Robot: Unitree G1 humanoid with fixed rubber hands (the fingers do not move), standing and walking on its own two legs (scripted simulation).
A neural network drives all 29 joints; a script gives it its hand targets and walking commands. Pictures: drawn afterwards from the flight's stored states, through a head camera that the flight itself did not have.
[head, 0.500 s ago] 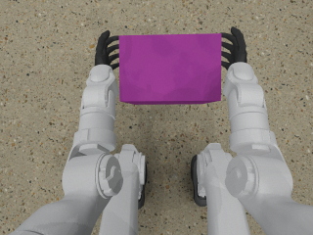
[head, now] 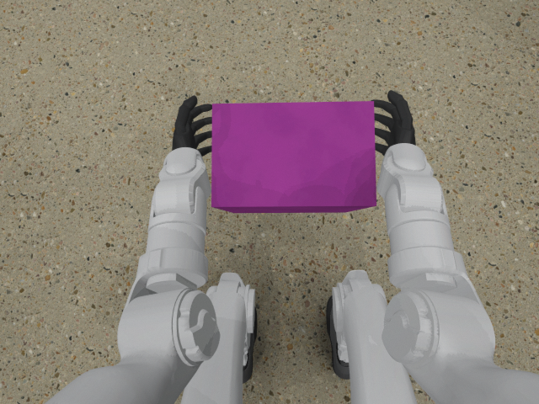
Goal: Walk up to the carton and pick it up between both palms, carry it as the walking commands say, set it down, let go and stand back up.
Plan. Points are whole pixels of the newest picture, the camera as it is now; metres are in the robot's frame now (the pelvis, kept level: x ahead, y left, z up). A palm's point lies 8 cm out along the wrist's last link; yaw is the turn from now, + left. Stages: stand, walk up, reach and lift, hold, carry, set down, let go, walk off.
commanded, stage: reach and lift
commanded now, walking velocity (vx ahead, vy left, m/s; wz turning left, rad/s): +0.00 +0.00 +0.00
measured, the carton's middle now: (290, 167) +0.47 +0.00 -0.13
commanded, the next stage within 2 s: none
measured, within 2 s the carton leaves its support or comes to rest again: neither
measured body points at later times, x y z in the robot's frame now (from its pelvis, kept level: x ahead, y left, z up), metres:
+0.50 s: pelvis +0.02 +0.00 +0.06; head +0.21 +0.00 +0.47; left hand +0.47 +0.15 +0.02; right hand +0.46 -0.15 +0.01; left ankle +0.10 +0.13 -0.49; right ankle +0.11 -0.14 -0.49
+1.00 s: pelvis +0.04 +0.00 +0.13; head +0.20 +0.00 +0.56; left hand +0.45 +0.15 +0.09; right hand +0.45 -0.15 +0.09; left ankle +0.10 +0.13 -0.49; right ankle +0.11 -0.14 -0.49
